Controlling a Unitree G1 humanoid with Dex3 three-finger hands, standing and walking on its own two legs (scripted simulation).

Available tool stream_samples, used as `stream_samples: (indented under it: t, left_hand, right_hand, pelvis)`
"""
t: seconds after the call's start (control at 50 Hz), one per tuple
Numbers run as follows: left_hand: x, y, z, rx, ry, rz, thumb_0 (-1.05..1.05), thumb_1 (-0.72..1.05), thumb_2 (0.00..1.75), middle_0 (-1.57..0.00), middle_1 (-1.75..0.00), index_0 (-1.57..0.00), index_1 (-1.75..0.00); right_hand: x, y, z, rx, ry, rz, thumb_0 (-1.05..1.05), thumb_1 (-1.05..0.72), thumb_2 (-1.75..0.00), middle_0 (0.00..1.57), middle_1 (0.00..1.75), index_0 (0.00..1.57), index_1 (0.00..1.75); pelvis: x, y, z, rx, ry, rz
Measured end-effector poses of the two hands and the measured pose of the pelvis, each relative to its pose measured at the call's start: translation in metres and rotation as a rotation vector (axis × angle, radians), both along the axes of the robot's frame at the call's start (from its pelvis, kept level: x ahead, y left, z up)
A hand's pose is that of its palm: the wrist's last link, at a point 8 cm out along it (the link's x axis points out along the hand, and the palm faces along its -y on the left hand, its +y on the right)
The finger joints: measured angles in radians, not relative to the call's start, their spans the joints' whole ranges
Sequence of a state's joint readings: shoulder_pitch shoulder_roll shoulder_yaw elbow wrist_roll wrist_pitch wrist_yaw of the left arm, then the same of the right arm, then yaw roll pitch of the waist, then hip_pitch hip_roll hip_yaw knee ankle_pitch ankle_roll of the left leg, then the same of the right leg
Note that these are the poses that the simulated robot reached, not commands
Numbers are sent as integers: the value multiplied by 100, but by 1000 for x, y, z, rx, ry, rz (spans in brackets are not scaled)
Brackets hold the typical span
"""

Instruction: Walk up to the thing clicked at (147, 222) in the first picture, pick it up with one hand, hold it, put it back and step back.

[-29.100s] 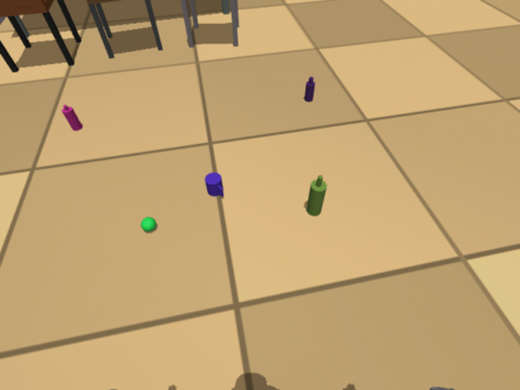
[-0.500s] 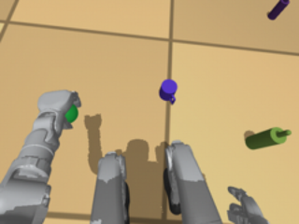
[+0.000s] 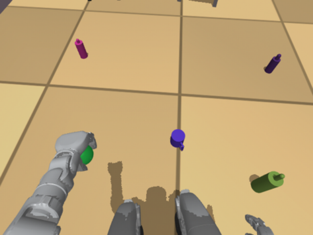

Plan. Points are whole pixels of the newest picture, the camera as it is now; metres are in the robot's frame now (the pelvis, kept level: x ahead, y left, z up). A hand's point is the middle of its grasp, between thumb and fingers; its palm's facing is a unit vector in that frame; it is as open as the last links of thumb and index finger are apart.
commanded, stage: lift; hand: left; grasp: from above
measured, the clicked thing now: (82, 154) +0.36 +0.22 -0.11
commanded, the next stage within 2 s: hold in 0.42 s
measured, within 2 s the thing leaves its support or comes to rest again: neither
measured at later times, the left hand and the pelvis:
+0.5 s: hand (70, 143) +0.36 +0.22 -0.01, palm faces -0.47 -0.09 -0.88, open 8.7 cm; pelvis +0.04 +0.00 +0.07, yaw +0 degrees
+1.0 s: hand (64, 140) +0.35 +0.22 +0.03, palm faces -0.47 -0.06 -0.88, open 8.6 cm; pelvis +0.05 +0.00 +0.09, yaw +0 degrees
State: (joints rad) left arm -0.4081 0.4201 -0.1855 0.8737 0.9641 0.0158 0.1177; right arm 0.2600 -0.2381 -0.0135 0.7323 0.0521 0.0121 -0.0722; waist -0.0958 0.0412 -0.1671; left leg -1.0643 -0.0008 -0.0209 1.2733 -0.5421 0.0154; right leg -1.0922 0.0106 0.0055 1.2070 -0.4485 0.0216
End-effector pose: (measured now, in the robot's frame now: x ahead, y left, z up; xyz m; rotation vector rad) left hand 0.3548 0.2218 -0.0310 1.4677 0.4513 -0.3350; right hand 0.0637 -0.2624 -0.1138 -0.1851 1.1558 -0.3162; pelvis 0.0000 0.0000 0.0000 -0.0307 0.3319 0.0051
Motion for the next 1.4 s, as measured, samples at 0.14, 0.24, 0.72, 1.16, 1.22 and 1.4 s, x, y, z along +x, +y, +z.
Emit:
stream_samples:
  t: [0.14,0.24,0.72,1.16,1.22,1.4]
  left_hand:
    - [1,-6,26,-2,-14,-13,-2,10,51,-73,-66,-78,-64]
    - [5,-5,45,3,-27,0,-2,11,50,-73,-66,-78,-64]
    - [10,-2,100,14,-19,-11,-1,14,46,-71,-67,-77,-63]
    - [-12,-6,130,15,-32,-33,-1,13,43,-75,-63,-82,-58]
    - [-16,-7,133,14,-35,-30,-1,13,42,-76,-63,-82,-58]
    - [-27,-8,139,4,-19,-37,-1,14,39,-76,-62,-83,-56]
  right_hand:
    - [9,-3,30,-8,-2,6,1,-91,-91,20,30,20,30]
    - [19,-3,46,2,-9,12,1,-91,-90,20,30,20,30]
    - [70,-2,86,34,-80,34,1,-91,-90,20,30,20,30]
    - [83,-2,100,55,-161,59,1,-91,-90,20,30,20,30]
    - [84,-1,102,59,-174,65,1,-91,-90,20,30,20,30]
    - [86,1,107,62,-205,75,1,-91,-90,20,30,20,30]
  pelvis:
    - [14,0,29,4,-47,-2]
    - [22,0,45,7,-76,-4]
    - [52,-1,86,16,-171,-3]
    - [43,-4,97,26,-244,-13]
    - [40,-4,98,27,-253,-13]
    - [33,-5,100,29,-278,-17]
